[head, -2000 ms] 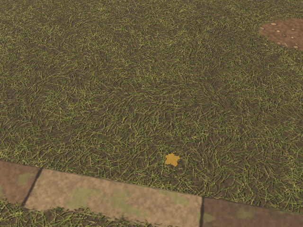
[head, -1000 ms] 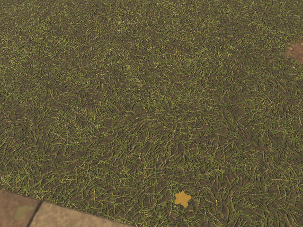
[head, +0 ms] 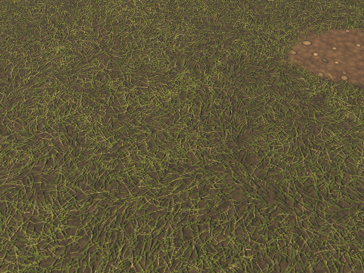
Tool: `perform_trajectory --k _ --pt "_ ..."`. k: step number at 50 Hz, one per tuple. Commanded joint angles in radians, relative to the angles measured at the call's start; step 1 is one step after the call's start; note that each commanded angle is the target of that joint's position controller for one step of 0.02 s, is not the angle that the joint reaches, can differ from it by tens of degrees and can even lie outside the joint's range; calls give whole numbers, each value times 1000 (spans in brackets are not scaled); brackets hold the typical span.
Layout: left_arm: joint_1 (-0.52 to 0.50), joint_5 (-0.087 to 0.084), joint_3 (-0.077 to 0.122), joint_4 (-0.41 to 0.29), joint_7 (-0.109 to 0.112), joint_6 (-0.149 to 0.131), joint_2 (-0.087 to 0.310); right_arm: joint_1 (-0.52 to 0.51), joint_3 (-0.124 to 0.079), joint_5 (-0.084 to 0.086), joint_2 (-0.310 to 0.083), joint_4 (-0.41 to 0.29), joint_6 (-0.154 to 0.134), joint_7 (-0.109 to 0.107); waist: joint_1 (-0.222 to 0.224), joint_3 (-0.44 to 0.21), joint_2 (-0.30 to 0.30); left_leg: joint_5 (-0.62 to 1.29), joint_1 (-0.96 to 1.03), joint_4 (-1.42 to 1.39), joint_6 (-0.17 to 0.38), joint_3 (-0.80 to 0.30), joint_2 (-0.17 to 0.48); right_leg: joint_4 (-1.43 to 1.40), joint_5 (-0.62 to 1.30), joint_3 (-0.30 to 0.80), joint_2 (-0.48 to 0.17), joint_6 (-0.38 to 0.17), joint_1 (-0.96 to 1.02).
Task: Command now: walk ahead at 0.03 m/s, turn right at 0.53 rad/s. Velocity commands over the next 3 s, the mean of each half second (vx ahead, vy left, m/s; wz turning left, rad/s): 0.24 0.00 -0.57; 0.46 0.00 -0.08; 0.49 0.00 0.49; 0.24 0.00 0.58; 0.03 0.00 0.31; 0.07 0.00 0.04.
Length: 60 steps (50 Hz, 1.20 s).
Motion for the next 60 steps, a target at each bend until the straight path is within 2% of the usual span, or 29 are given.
perform_trajectory --k 1,2,3,4,5,8,11,14,20,23,24,25,26,27,28,30,33,39,45,48,50,51,52,53,54,55,56,58,60 --pt "-76 -14 18 -101 14 1 100 178 -26 -2 -79 -2 -12 9 -108 -160 -116 165 274 -241 26 24 20 -28 55 210 -145 -80 -2" --pt "-10 -27 11 -91 15 7 52 205 -38 -18 -129 3 -11 6 -85 -179 68 286 433 -317 103 -138 198 201 -297 103 -29 -21 -148" --pt "69 -25 26 -105 13 2 91 148 -48 -41 -184 -31 -6 3 -18 -175 203 526 372 -316 235 -318 388 448 -470 69 50 24 -227" --pt "45 -22 44 -124 8 3 159 79 -59 -62 -209 -59 -11 6 -7 -147 228 370 276 -400 325 -389 469 623 -432 74 -8 43 -287" --pt "20 -30 61 -115 7 11 215 33 -55 -55 -167 -84 -19 5 -6 -132 143 101 243 -442 288 -330 406 702 -327 70 -54 35 -284" --pt "51 0 46 -111 -6 41 148 6 -36 0 -115 -100 -22 -5 4 -70 86 -116 227 -489 218 -202 327 822 -200 -8 -96 49 -323" --pt "-36 -21 25 -156 -25 19 91 131 -45 2 -129 -69 -29 -15 -65 -40 89 -159 335 -520 182 -103 289 643 -172 -69 -129 62 -376" --pt "-87 -20 5 -194 -37 1 61 211 -67 3 -183 -53 -35 -11 -105 -59 118 -156 387 -533 189 -64 316 459 -199 -112 -150 66 -304" --pt "-34 -21 5 -196 -66 -1 84 190 -88 26 -222 -62 -54 34 -75 -39 152 -146 278 -507 181 47 345 241 -247 -192 -152 -3 -49" --pt "112 -20 16 -136 -67 6 91 159 -84 46 -207 -60 -45 48 3 -55 106 -169 175 -352 139 131 313 42 -176 -264 -90 -48 211" --pt "234 -25 42 -93 -60 7 138 159 -69 36 -160 -59 -48 51 50 -103 25 -98 85 -145 102 200 254 3 -198 -228 -75 -83 393" --pt "366 -19 69 -71 -50 -5 247 102 -43 -2 -85 -99 -57 56 93 -95 -252 -279 -213 288 28 255 147 -93 -124 143 -301 -169 577" --pt "341 -18 63 -110 -60 -37 305 80 -44 0 -97 -166 -86 58 52 -101 -322 -333 -507 456 18 106 37 -212 -238 522 -448 -337 625" --pt "313 -17 41 -116 -69 -63 221 29 -55 27 -170 -172 -104 62 67 -54 -198 -261 -554 487 45 26 100 -258 -288 489 -456 -333 578" --pt "266 -14 24 -126 -68 -76 177 31 -59 34 -191 -167 -109 66 34 -21 -177 -167 -553 458 65 12 130 -241 -221 399 -426 -294 545" --pt "177 -16 2 -151 -60 -77 130 82 -56 3 -177 -124 -101 68 -17 -15 -117 -45 -445 354 50 4 169 -234 -20 235 -362 -235 446" --pt "198 -5 6 -139 -38 -94 156 64 -50 3 -147 -117 -89 74 -30 -20 -78 176 -365 207 23 18 141 -266 189 102 -305 -190 398" --pt "271 -18 5 -81 -12 -103 150 -85 -9 11 -74 -162 -91 101 19 43 -84 556 -189 -158 48 50 79 -284 47 -51 -252 -132 272" --pt "333 -12 8 -34 -6 -94 150 -182 8 23 -73 -217 -90 138 55 96 -44 449 -276 -261 109 26 56 -133 147 -90 -318 -105 448" --pt "334 -7 13 -38 -3 -79 192 -77 -14 12 -120 -205 -92 129 1 -3 -83 255 -111 -242 143 109 -31 70 708 -120 -312 -67 537" --pt "274 -1 8 -53 -6 -76 202 214 -48 17 -188 -135 -84 106 -154 -146 -100 343 309 -242 216 84 -18 460 812 -166 -267 -25 362" --pt "302 33 -16 -87 -8 -95 114 358 -58 -5 -259 -96 -75 99 -144 -264 133 721 708 -56 298 -146 180 900 10 -203 -152 25 -14" --pt "453 8 -54 -93 -32 -120 72 397 -57 12 -269 -98 -77 102 -98 -501 203 573 1065 -109 517 -648 399 1144 -569 -32 -32 82 -336" --pt "308 -38 -38 -134 -37 -141 157 444 -63 23 -240 -93 -55 87 -173 -495 88 281 1042 -252 466 -660 361 1113 -466 28 -70 72 -417" --pt "184 -49 -39 -178 -34 -151 177 343 -54 26 -205 -123 -49 74 -161 -331 29 169 895 -316 404 -561 314 1007 -373 19 -125 52 -464" --pt "128 -24 -40 -188 -24 -154 174 233 -43 22 -187 -152 -48 70 -110 -196 -75 215 665 -366 380 -504 289 934 -316 -10 -153 53 -430" --pt "127 -2 -29 -192 -16 -151 184 183 -37 11 -178 -173 -57 67 -64 -140 -94 322 495 -391 380 -469 270 852 -256 1 -177 61 -347" --pt "166 16 -24 -194 -11 -127 164 152 -36 6 -164 -179 -58 61 -1 -71 -30 423 284 -440 371 -369 209 734 -251 -8 -208 88 -245" --pt "141 26 -37 -213 -7 -114 122 160 -38 11 -174 -172 -57 50 4 -38 3 522 158 -458 348 -274 163 579 -205 -54 -207 113 -199"
Next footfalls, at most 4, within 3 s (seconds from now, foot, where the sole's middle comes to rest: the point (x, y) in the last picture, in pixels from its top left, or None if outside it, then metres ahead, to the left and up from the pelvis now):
0.02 left None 0.07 0.12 -0.77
0.48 right None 0.03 -0.17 -0.77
1.00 left None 0.46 -0.13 -0.82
1.46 right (288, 211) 0.71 -0.36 -0.82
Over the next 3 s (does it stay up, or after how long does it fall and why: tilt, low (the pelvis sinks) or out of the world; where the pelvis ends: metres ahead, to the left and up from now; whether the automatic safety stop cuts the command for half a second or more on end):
stays up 0.85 -0.20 -0.05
